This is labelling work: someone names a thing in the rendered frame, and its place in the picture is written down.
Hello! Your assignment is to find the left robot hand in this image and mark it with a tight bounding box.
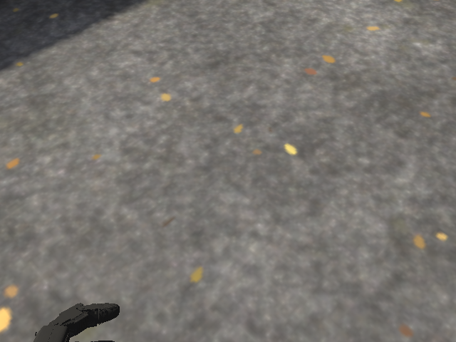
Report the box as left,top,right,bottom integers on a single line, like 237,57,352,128
33,303,120,342

